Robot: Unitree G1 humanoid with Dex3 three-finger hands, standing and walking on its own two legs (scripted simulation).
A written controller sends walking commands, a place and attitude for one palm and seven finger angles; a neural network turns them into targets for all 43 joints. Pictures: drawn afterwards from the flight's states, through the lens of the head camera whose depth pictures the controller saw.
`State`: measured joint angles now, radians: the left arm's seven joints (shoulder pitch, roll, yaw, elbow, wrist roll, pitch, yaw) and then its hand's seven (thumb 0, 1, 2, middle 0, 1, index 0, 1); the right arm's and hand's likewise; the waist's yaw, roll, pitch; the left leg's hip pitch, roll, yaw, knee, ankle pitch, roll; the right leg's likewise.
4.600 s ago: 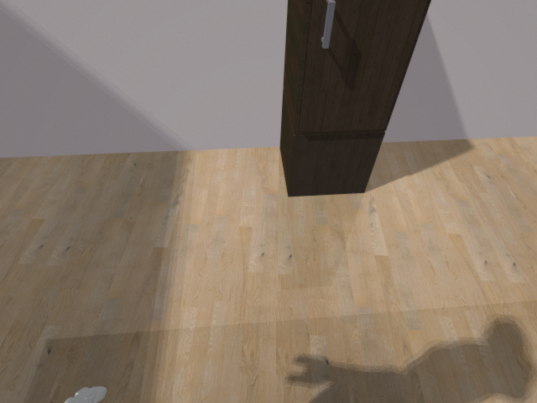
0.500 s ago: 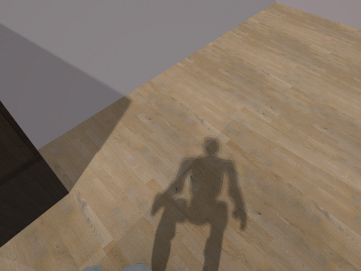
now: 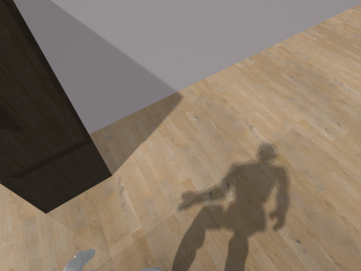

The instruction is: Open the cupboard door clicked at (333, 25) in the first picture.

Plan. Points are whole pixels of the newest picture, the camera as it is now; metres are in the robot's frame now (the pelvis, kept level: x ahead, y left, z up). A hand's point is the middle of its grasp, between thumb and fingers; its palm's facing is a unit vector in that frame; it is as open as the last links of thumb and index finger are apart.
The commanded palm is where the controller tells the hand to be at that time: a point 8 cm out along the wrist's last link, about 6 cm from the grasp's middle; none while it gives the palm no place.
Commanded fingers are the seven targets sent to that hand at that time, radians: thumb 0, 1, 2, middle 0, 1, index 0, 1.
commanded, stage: turn to face it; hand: left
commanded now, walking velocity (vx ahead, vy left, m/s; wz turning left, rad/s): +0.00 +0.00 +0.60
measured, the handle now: out of the picture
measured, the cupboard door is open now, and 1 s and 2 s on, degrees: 0 0 0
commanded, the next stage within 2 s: take the last steps up to it in 0.90 s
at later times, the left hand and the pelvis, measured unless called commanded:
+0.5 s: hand out of the picture -0.06 +0.25 -0.17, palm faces +0.36 -0.89 -0.26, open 7.4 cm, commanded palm none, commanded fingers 0.00 0.90 0.90 -0.20 -0.30 -0.20 -0.30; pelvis -0.02 +0.02 +0.00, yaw +19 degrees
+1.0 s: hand out of the picture -0.06 +0.18 -0.14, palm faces +0.51 -0.82 -0.26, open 7.4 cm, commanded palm none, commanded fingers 0.00 0.90 0.90 -0.20 -0.30 -0.20 -0.30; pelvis -0.03 -0.02 +0.01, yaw +31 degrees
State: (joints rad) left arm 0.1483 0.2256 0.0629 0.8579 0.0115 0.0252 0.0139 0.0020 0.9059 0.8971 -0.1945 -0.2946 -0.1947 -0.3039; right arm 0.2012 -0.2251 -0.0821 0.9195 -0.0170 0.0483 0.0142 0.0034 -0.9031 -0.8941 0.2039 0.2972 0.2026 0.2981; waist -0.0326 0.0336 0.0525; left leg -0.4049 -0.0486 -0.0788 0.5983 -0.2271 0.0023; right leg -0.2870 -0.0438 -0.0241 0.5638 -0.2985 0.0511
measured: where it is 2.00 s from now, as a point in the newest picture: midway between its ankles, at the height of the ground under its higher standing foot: outside the picture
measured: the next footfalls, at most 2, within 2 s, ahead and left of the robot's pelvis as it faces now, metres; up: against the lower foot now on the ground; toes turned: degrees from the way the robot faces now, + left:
left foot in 0.38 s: -0.01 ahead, +0.13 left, +0.00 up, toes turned +22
right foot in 0.80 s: +0.07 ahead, -0.09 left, +0.00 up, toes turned +23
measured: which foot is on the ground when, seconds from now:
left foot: up 0.00-0.36, down 0.38-0.82, up 0.84-1.00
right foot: down 0.00-0.38, up 0.40-0.78, down 0.80-1.00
